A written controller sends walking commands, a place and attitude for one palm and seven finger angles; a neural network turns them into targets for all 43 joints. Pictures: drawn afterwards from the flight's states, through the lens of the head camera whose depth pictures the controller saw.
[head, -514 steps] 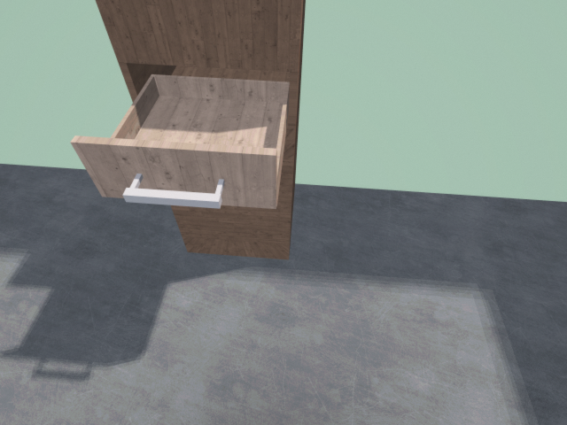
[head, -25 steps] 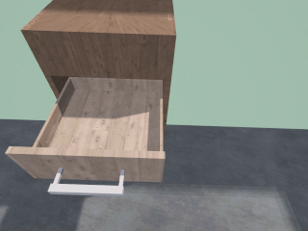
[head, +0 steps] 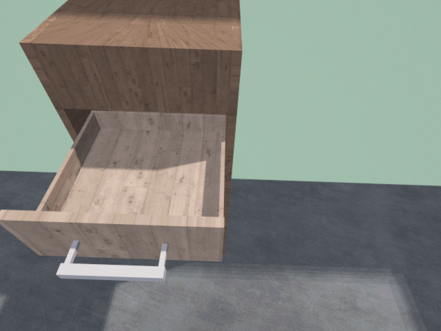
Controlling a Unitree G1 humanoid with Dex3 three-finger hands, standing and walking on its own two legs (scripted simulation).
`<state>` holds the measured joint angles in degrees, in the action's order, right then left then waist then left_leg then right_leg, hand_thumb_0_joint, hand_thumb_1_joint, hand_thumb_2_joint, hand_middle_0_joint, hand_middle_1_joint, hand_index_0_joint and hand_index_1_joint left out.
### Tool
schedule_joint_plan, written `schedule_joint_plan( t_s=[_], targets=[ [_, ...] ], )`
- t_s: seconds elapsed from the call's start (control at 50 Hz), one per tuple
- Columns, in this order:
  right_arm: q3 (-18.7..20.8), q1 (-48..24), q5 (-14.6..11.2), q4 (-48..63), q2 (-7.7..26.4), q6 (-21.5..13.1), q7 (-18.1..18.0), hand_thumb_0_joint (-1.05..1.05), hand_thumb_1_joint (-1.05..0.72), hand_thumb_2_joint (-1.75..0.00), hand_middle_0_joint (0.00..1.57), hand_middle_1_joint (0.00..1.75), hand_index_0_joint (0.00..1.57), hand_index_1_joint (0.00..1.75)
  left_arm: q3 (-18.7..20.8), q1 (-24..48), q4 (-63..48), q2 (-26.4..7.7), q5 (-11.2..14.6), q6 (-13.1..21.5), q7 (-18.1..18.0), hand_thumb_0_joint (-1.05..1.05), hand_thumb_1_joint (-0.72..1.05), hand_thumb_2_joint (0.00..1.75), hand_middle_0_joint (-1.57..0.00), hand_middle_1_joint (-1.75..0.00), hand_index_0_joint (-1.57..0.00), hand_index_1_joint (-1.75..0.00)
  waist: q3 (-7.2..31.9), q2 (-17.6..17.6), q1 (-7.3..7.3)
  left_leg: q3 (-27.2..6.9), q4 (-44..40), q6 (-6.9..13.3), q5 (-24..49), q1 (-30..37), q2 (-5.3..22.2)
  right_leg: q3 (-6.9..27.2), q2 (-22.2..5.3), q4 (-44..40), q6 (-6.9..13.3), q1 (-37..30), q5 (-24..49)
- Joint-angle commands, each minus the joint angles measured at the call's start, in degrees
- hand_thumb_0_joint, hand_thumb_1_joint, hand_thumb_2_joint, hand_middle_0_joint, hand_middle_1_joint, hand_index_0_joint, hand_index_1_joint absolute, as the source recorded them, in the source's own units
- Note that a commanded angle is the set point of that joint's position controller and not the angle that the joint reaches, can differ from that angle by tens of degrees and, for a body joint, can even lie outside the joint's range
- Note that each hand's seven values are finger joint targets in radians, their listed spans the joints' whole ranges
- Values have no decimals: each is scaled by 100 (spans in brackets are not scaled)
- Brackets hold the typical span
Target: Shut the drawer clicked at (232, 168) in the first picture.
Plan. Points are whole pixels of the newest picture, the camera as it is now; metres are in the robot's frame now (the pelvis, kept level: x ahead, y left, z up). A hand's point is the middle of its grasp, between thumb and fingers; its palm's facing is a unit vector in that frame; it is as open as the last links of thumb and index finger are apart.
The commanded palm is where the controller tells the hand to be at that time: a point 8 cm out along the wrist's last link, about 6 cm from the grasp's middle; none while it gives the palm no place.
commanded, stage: shuffle to correct the standing spot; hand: left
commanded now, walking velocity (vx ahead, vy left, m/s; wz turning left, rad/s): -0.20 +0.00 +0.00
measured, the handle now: (116, 260) +0.24 +0.21 -0.01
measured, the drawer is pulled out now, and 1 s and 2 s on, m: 0.30 0.30 0.30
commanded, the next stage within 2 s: come to a stop and stand still in 0.08 s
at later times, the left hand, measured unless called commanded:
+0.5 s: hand out of the picture +0.00 +0.18 -0.18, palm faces +0.00 -0.97 -0.23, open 7.4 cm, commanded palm none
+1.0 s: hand out of the picture +0.03 +0.21 -0.18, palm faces +0.03 -0.98 -0.21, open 7.4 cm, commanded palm none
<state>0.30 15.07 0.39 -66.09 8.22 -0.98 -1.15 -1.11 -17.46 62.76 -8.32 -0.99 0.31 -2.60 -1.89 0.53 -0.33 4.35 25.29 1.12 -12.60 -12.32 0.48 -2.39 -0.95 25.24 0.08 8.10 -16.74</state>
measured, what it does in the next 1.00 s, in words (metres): stands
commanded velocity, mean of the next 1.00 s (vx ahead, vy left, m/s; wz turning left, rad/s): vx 0.00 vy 0.01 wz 0.00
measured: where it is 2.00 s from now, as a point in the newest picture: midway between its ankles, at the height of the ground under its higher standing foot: outside the picture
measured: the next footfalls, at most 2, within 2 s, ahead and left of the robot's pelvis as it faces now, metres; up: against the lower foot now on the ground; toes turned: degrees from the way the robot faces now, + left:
none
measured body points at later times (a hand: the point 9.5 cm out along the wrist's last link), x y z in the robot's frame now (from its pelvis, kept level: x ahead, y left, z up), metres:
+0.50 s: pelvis -0.03 -0.01 +0.00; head -0.02 -0.01 +0.44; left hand +0.00 +0.23 -0.16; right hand -0.03 -0.25 -0.16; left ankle +0.01 +0.11 -0.74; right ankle -0.04 -0.11 -0.74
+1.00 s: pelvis +0.02 +0.03 -0.01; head +0.02 +0.03 +0.44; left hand +0.03 +0.26 -0.16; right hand +0.02 -0.19 -0.17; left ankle +0.00 +0.10 -0.74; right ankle -0.04 -0.11 -0.74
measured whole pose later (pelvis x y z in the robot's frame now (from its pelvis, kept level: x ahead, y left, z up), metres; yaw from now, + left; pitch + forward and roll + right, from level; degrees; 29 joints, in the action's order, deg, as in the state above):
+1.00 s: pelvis +0.02 +0.03 -0.01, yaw +0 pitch +0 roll +0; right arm -0.8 18.2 1.1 -62.0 8.9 -1.6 -1.5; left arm -0.4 -17.3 59.8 -8.8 -0.8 0.1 -2.8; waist -0.1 -0.2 -0.1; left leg 4.3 30.3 4.2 -17.8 -12.7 -2.6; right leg -1.5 -3.4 29.0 -2.2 8.5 -20.3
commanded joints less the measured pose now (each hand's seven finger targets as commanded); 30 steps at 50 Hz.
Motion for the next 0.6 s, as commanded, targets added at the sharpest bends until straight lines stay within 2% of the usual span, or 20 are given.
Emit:
schedule_joint_plan(
  t_s=[0.0,0.06,0.12,0.16,0.18,0.22,0.26,0.28,0.3,0.34,0.38,0.4,0.42,0.46,0.48,0.52,0.54,0.56,0.58],
  targets=[
    [102,252,-54,214,612,-16,-41,0,-90,-90,20,30,20,30,123,-370,-221,-666,23,39,-60,0,90,90,-20,-30,-20,-30,-225,-109,3,-744,-321,131,1521,316,676,562,-578,-314,128,642,1291],
    [177,208,-55,328,702,22,-64,0,-90,-90,20,30,20,30,200,-329,-396,-731,14,5,-84,0,90,90,-20,-30,-20,-30,8,-157,3,-744,-88,146,2188,427,757,556,-596,-20,148,702,1734],
    [255,135,-41,494,822,94,-77,0,-90,-90,20,30,20,30,258,-256,-553,-812,12,-41,-84,0,90,90,-20,-30,-20,-30,231,-331,11,-794,44,183,2465,491,872,526,-561,211,155,763,1776],
    [302,47,-33,595,837,146,-72,0,-90,-90,20,30,20,30,297,-211,-628,-841,3,-65,-80,0,90,90,-20,-30,-20,-30,280,-200,-3,-814,163,195,2239,344,885,588,-578,227,191,773,1756],
    [304,28,-27,634,811,157,-61,0,-90,-90,20,30,20,30,294,-199,-638,-847,-4,-62,-79,0,90,90,-20,-30,-20,-30,334,-106,2,-778,193,164,1844,279,823,669,-617,160,228,748,1664],
    [295,12,-8,702,759,168,-29,0,-90,-90,20,30,20,30,288,-111,-710,-860,-17,-70,-78,0,90,90,-20,-30,-20,-30,303,10,23,-709,120,109,807,124,712,786,-643,-4,268,832,1050],
    [271,14,9,718,675,192,17,0,-90,-90,20,30,20,30,274,15,-735,-933,-39,-58,-64,0,90,90,-20,-30,-20,-30,122,353,64,-546,203,-2,-287,-31,455,1079,-821,-461,376,1071,48],
    [251,83,25,673,627,214,37,0,-90,-90,20,30,20,30,271,126,-736,-994,-45,-56,-51,0,90,90,-20,-30,-20,-30,-6,498,103,-451,253,-60,-607,-25,362,1178,-895,-725,437,1262,-651],
    [244,155,43,655,640,242,44,0,-90,-90,20,30,20,30,258,202,-756,-1034,-42,-73,-43,0,90,90,-20,-30,-20,-30,-85,465,153,-425,293,-84,-789,165,347,1207,-892,-941,466,1527,-1316],
    [209,300,86,557,620,243,70,0,-90,-90,20,30,20,30,260,320,-769,-1058,-48,-82,-20,0,90,90,-20,-30,-20,-30,-365,509,181,-432,338,-95,-949,169,342,1163,-803,-1154,398,1924,-2047],
    [148,442,98,476,598,186,76,0,-90,-90,20,30,20,30,225,302,-734,-1018,-37,-62,4,0,90,90,-20,-30,-20,-30,-486,261,180,-560,12,-38,-914,50,400,998,-631,-1009,328,1818,-1797],
    [138,445,94,487,646,161,63,0,-90,-90,20,30,20,30,207,227,-725,-974,-18,-62,13,0,90,90,-20,-30,-20,-30,-510,-70,138,-699,-280,10,-1005,-40,501,852,-486,-847,275,1648,-1570],
    [121,425,87,473,689,124,55,0,-90,-90,20,30,20,30,194,108,-685,-912,-21,-41,17,0,90,90,-20,-30,-20,-30,-501,-258,68,-821,-448,54,-1125,-241,553,776,-395,-705,230,1412,-1294],
    [85,397,75,465,667,98,48,0,-90,-90,20,30,20,30,176,-110,-588,-857,-24,-10,17,0,90,90,-20,-30,-20,-30,-572,-201,-30,-872,-538,74,-1246,-505,546,759,-404,-709,239,1177,-1142],
    [74,429,73,461,629,98,47,0,-90,-90,20,30,20,30,177,-150,-564,-856,-24,-8,15,0,90,90,-20,-30,-20,-30,-630,-132,-27,-841,-517,61,-1212,-553,512,805,-430,-765,252,1188,-1170],
    [46,515,54,418,604,62,28,0,-90,-90,20,30,20,30,156,-179,-523,-808,-6,-1,17,0,90,90,-20,-30,-20,-30,-640,-304,-17,-894,-595,79,-901,-476,556,701,-416,-669,238,1132,-748],
    [57,-406,28,899,720,23,39,0,-90,-90,20,30,20,30,178,-884,-217,-871,-22,179,-151,0,90,90,-20,-30,-20,-30,-589,84,-353,-363,980,-223,-614,-834,343,1179,-849,-935,107,761,969],
    [35,237,46,1018,410,93,118,0,-90,-90,20,30,20,30,156,-248,-576,-1194,-18,242,-76,0,90,90,-20,-30,-20,-30,-48,317,202,-362,1405,-165,-993,-694,227,1641,-1365,-1245,524,931,-736],
    [62,330,88,901,443,110,151,0,-90,-90,20,30,20,30,189,71,-720,-1146,-1,253,-29,0,90,90,-20,-30,-20,-30,-57,-185,253,-353,1536,-120,-836,-541,220,1486,-1282,-1222,710,1203,-1095]
  ],
)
